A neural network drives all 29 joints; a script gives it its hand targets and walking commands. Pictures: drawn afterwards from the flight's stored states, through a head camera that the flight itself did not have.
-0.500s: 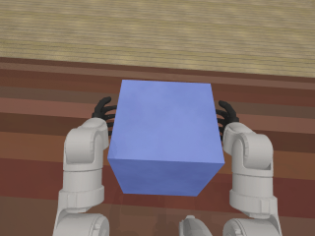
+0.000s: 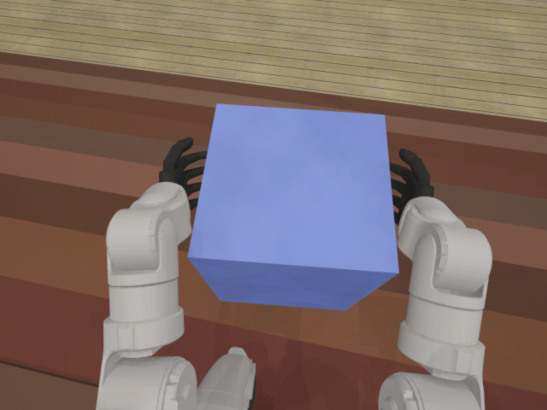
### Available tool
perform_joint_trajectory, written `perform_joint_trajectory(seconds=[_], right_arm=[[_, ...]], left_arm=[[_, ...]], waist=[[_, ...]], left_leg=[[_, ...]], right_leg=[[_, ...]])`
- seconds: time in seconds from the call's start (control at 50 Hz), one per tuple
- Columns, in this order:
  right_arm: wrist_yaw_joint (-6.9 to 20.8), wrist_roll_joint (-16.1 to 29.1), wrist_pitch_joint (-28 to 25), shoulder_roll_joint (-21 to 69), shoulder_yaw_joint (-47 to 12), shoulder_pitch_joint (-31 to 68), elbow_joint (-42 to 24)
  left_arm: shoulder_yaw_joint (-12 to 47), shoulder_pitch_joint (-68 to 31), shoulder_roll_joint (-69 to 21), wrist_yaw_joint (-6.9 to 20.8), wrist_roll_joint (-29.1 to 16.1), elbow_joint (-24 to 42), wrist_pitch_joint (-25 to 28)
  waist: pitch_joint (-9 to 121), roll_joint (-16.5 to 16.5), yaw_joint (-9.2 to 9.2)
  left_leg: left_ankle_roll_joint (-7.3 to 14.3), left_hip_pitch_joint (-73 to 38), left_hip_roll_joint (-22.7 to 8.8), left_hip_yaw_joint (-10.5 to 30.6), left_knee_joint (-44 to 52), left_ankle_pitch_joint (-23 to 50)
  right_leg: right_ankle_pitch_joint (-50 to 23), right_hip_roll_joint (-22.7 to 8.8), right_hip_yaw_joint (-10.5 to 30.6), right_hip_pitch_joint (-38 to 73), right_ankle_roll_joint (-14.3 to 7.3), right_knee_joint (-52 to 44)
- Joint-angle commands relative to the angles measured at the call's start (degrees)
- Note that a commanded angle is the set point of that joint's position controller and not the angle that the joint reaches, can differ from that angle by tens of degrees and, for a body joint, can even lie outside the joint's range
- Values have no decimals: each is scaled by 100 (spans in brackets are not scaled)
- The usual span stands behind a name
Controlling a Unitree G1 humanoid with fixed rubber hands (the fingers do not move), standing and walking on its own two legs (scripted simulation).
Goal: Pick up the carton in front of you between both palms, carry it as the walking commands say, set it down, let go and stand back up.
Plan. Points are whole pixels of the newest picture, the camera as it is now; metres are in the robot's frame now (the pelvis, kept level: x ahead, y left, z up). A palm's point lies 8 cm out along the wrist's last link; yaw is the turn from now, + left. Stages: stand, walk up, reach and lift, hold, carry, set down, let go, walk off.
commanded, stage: carry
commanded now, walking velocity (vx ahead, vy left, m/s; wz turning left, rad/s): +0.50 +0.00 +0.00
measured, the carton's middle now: (290, 221) +0.37 +0.03 +0.02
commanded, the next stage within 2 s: none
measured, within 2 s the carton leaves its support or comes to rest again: neither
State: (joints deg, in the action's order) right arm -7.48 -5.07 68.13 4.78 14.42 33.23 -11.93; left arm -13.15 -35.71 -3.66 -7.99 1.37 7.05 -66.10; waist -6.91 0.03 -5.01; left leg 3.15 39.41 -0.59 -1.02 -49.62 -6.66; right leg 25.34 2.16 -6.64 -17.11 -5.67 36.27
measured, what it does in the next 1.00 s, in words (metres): goes down: left foot 0.10 m lower, then right foot 0.10 m lower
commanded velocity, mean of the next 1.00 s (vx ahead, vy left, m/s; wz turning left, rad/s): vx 0.50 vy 0.00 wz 0.00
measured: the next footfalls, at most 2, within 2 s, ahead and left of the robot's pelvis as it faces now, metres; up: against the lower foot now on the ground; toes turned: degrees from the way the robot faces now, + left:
left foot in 0.16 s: +0.29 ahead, +0.07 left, -0.10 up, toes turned +2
right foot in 0.60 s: +0.59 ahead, -0.02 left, -0.21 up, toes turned -2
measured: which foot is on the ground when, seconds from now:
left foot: up 0.00-0.14, down 0.16-0.60, up 0.62-1.00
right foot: down 0.00-0.18, up 0.20-0.58, down 0.60-1.00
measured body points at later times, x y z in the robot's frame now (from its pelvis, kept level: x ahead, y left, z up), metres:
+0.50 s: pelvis +0.35 +0.04 -0.14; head +0.42 +0.05 +0.31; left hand +0.72 +0.17 -0.09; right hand +0.70 -0.13 -0.08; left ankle +0.25 +0.07 -0.82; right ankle +0.50 -0.10 -0.83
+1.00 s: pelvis +0.71 +0.04 -0.27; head +0.75 +0.04 +0.18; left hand +1.06 +0.22 -0.17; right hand +1.08 -0.08 -0.18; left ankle +0.86 +0.13 -0.99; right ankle +0.56 -0.02 -0.92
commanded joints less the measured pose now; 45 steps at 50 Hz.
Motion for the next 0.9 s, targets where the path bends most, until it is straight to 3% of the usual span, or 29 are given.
perform_joint_trajectory(seconds=[0.0, 0.04, 0.08, 0.1, 0.12, 0.14, 0.16, 0.18, 0.2, 0.22, 0.26, 0.28, 0.3, 0.36, 0.4, 0.48, 0.52, 0.56, 0.58, 0.6, 0.62, 0.64, 0.66, 0.68, 0.72, 0.76, 0.8, 0.82, 0.88], right_arm=[[1052, 1970, -137, 5006, -4395, 3676, -65], [1133, 1939, -70, 4823, -4271, 3577, 247], [1210, 1906, -1, 4645, -4097, 3573, 564], [1240, 1843, 21, 4576, -3957, 3579, 760], [1275, 1833, 50, 4508, -3835, 3498, 947], [1317, 1820, 67, 4480, -3714, 3595, 1064], [1360, 1871, 103, 4415, -3608, 3752, 1285], [1398, 2095, 151, 4628, -3681, 3780, 1601], [1457, 2285, 133, 4875, -3731, 4124, 1505], [1498, 2455, 140, 5166, -3772, 4320, 1396], [1555, 2827, 61, 5801, -3981, 4841, 1172], [1575, 2989, 17, 6029, -4072, 4969, 1073], [1579, 3088, -42, 6192, -4114, 5054, 970], [1545, 3146, -228, 6471, -4252, 4813, 785], [1534, 3139, -354, 6514, -4355, 4596, 610], [1534, 3103, -572, 6353, -4634, 4068, 377], [1534, 3123, -664, 6214, -4789, 4000, 278], [1535, 3102, -703, 6000, -4918, 3876, 280], [1527, 3063, -673, 5822, -4887, 3885, 334], [1495, 2929, -622, 5648, -4801, 3820, 454], [1409, 2736, -520, 5401, -4575, 3293, 773], [1321, 2452, -442, 5135, -4303, 3043, 664], [1271, 2331, -381, 5010, -4202, 3282, 567], [1255, 2278, -358, 5108, -4171, 3367, 626], [1248, 2116, -399, 5130, -3963, 3074, 820], [1253, 2025, -497, 5296, -3971, 3353, 783], [1239, 2016, -594, 5407, -4057, 3382, 673], [1217, 1997, -635, 5401, -4085, 3484, 549], [1122, 1980, -675, 5339, -4205, 3530, 278]], left_arm=[[4514, -3651, -5507, 1574, -2546, 439, -85], [4512, -3566, -5444, 1607, -2518, 40, -97], [4457, -3577, -5442, 1636, -2532, -381, -104], [4411, -3684, -5491, 1660, -2538, -560, -109], [4358, -3751, -5550, 1667, -2540, -738, -135], [4212, -3934, -5556, 1664, -2509, -783, -165], [4108, -4195, -5551, 1633, -2453, -966, -234], [3875, -4058, -5385, 1557, -2288, -1159, -311], [3746, -4143, -5405, 1472, -2189, -1092, -330], [3647, -4179, -5490, 1408, -2136, -1002, -331], [3636, -4390, -5766, 1353, -2093, -781, -262], [3599, -4326, -5947, 1340, -2076, -744, -205], [3621, -4316, -6052, 1320, -2055, -679, -150], [3763, -4012, -6299, 1248, -2048, -527, 42], [3939, -3859, -6350, 1211, -1977, -330, 163], [4152, -3418, -6102, 1160, -1799, -60, 357], [4226, -3224, -5851, 1142, -1701, 108, 413], [4280, -3192, -5529, 1161, -1724, 311, 405], [4231, -2989, -5337, 1195, -1703, 221, 391], [4221, -2981, -5130, 1237, -1709, 84, 329], [4211, -2860, -4980, 1296, -1852, -75, 226], [4293, -2881, -5136, 1350, -2070, -198, 233], [4419, -3004, -5359, 1384, -2172, -119, 212], [4435, -3281, -5401, 1421, -2309, -112, 193], [4552, -3441, -5762, 1500, -2578, -198, 200], [4688, -3911, -6114, 1542, -2772, -147, 303], [4762, -4030, -6267, 1560, -2898, -47, 406], [4774, -4093, -6354, 1566, -2946, 16, 444], [4739, -3876, -6237, 1563, -2991, 109, 514]], waist=[[3341, 361, -476], [2853, 242, -383], [2593, 509, -42], [2993, 592, 496], [3188, 402, 1103], [3077, -630, 1586], [2947, -1766, 917], [3322, -1463, 734], [3230, -1204, 846], [3177, -511, 725], [3021, -210, 659], [2883, -11, 672], [3027, -96, 715], [3513, -375, 819], [3571, -412, 1108], [3262, -348, 1291], [3510, -662, 991], [3607, -508, -11], [3259, 487, -507], [3263, 1321, -84], [3828, 744, 245], [4396, 1068, 90], [3724, 277, 98], [3555, 307, 108], [3441, -321, 112], [3173, -22, 32], [3424, 302, 34], [3313, 65, -105], [3109, 235, -386]], left_leg=[[-70, 841, 109, -240, 1621, 1779], [-71, -627, 216, -453, 2680, 2716], [47, -2031, 167, -506, 2793, 3354], [134, -3278, 270, -747, 1919, 3525], [131, -4020, 196, -704, 2053, 2814], [179, -4538, -98, -375, 2307, 2144], [612, -5500, -984, 805, 1026, 4477], [937, -5638, -1530, 1974, 1289, 3320], [1346, -5197, -1867, 2802, 1907, 1332], [1435, -4686, -1954, 3271, 2295, -12], [1184, -4146, -1687, 2921, 1747, 1266], [1107, -3642, -1441, 2395, 1870, 1250], [1134, -3526, -1332, 2215, 1930, 1144], [910, -4172, -1204, 1715, 1325, 3146], [519, -4707, -524, 1123, 789, 2898], [534, -3815, 50, 534, 305, 2141], [463, -3266, -41, 291, -474, 1575], [232, -2556, -265, -43, -2056, 2942], [-20, -1681, 120, -324, -3752, 1508], [-103, 88, 546, -300, -4645, -3010], [-114, 1054, 438, 523, -4613, -3074], [-113, 1285, 294, 639, -4702, -2834], [-44, 1288, -7, 753, -3588, -2183], [-59, 1375, 20, 681, -3292, -2142], [-177, 1139, -111, 671, -2413, -1829], [-302, 655, -16, 271, -1323, -1625], [-153, 692, -99, 177, -1589, -614], [-107, 946, -155, 262, -621, 602], [-131, -248, 301, -354, 1273, 1908]], right_leg=[[-3974, -774, 1176, 3714, -495, 583], [-2990, -607, 898, 2345, -492, 582], [-2354, -556, 691, 1190, -438, 1063], [-3191, -644, 440, 590, -261, 1933], [-4044, -668, 144, 291, -34, 3038], [-2518, -330, -11, -351, 213, 4665], [1209, 195, 411, -2076, 304, 5799], [1037, 120, 899, -2522, 270, 5614], [877, 18, 960, -2834, 316, 5526], [747, -149, 1066, -2926, 383, 5324], [-29, -373, 1217, -2973, 384, 4332], [-252, -387, 1140, -2713, 444, 3589], [-221, -378, 1026, -2454, 485, 3142], [-1394, -416, 807, -2751, 400, 3042], [-2652, -211, 468, -3094, 371, 1864], [-4228, 292, -80, -1425, 360, -559], [-5327, 234, -119, -118, 182, -323], [-4680, 63, 84, 1370, -35, -741], [-4663, -180, 369, 1985, -247, -1387], [-7095, -1157, 1427, 3337, -445, 67], [-6336, -1851, 2572, 4321, -827, 229], [-2518, -2396, 3871, 3952, -1601, -469], [-3067, -1976, 3396, 3383, -1299, -212], [-3864, -1853, 3329, 3073, -1280, -22], [-3640, -1811, 3291, 2142, -1351, -144], [-4421, -1620, 3037, 1592, -1187, -372], [-4845, -1467, 2679, 1814, -896, 5], [-4095, -927, 2192, 2014, -703, 519], [-3197, -410, 1722, 1387, -617, 615]])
